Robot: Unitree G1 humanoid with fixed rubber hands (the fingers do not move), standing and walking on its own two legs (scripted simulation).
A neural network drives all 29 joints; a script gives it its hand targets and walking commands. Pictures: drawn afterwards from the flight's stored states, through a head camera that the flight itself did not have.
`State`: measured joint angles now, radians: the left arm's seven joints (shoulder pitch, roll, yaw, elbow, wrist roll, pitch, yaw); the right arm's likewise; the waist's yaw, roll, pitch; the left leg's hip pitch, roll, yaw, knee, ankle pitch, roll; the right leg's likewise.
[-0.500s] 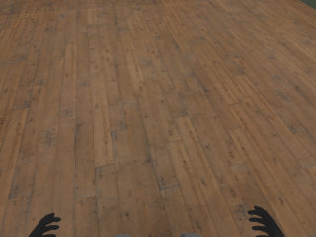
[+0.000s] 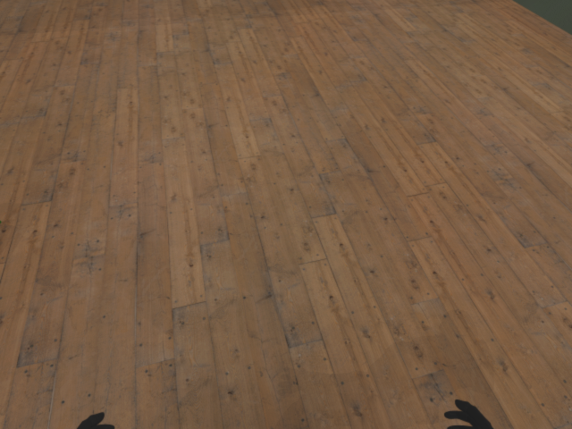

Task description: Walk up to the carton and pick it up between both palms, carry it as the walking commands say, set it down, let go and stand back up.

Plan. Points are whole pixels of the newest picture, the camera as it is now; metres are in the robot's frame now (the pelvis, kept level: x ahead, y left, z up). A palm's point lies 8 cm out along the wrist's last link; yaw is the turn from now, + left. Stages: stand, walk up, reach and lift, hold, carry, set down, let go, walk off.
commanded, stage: stand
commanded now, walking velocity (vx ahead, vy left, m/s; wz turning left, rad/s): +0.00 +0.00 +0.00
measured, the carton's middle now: out of the picture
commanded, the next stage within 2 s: walk up in 0.86 s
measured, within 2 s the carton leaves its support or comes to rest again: neither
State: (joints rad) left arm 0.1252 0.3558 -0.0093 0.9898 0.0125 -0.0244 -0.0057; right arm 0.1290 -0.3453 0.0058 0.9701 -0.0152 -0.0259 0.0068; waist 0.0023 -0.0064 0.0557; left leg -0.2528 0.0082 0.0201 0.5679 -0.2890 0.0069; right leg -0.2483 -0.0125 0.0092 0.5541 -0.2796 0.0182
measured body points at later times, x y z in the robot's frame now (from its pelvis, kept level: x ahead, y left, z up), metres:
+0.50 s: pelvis +0.00 +0.00 +0.01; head +0.01 +0.01 +0.46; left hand +0.08 +0.31 -0.12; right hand +0.10 -0.30 -0.11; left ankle +0.01 +0.11 -0.73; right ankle +0.01 -0.13 -0.73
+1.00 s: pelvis +0.00 +0.00 +0.01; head +0.01 +0.01 +0.46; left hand +0.08 +0.31 -0.12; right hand +0.10 -0.30 -0.11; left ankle +0.01 +0.11 -0.73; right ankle +0.01 -0.13 -0.73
